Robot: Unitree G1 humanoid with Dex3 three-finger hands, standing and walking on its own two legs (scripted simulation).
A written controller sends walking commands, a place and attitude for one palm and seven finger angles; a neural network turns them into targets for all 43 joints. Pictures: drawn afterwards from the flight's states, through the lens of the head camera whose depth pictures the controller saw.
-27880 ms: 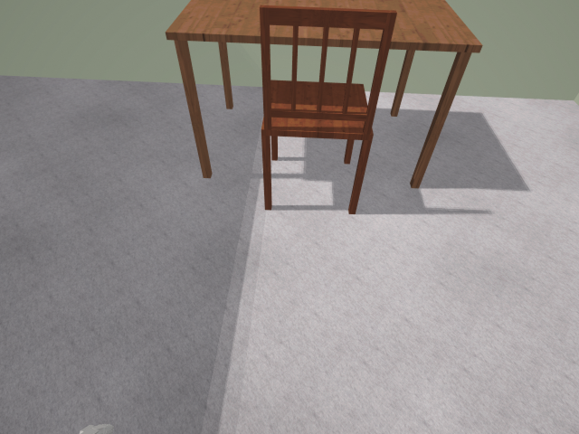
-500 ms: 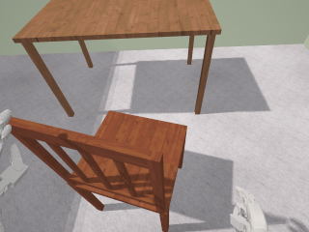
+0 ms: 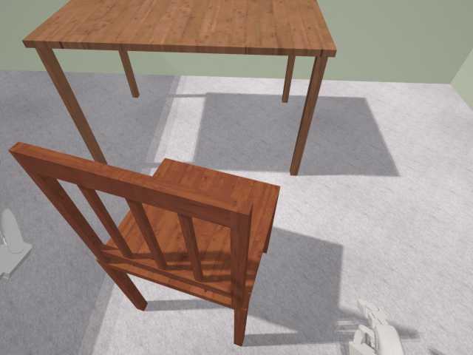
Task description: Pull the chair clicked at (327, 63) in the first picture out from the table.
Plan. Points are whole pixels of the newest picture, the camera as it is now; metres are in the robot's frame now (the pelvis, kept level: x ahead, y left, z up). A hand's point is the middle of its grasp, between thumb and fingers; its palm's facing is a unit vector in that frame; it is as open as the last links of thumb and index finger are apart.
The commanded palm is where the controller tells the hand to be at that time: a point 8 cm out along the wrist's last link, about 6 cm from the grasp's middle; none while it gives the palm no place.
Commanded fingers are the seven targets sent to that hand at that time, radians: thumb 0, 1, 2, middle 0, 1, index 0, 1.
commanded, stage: step back with the hand held close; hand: left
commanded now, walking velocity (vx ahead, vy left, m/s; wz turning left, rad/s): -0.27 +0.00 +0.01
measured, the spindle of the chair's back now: (149, 237) +0.35 +0.21 -0.07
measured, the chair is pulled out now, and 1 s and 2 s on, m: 0.61 0.61 0.61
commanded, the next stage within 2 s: stop stepping back and stand still in 1.94 s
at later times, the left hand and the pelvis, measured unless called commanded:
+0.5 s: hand (27, 245) +0.20 +0.26 +0.17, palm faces +0.44 -0.72 -0.54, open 7.4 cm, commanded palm +0.13 +0.30 +0.18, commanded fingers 0.00 0.90 0.90 -0.20 -0.30 -0.20 -0.30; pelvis +0.00 +0.00 -0.01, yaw +0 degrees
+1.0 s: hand (28, 248) +0.20 +0.26 +0.18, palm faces +0.47 -0.75 -0.47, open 7.4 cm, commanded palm +0.12 +0.30 +0.18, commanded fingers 0.00 0.90 0.90 -0.20 -0.30 -0.20 -0.30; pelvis -0.01 +0.00 -0.01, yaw +1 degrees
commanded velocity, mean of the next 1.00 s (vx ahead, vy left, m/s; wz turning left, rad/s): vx -0.40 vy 0.00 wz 0.00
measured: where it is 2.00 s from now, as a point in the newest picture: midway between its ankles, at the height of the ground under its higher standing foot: outside the picture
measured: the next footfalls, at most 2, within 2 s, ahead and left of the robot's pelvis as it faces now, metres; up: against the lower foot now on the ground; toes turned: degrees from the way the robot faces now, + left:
right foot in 1.70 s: -0.06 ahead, -0.16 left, +0.00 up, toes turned -3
left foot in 2.00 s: -0.07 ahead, +0.10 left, +0.00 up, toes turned -2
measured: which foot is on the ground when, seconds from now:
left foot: down 0.00-1.00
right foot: down 0.00-1.00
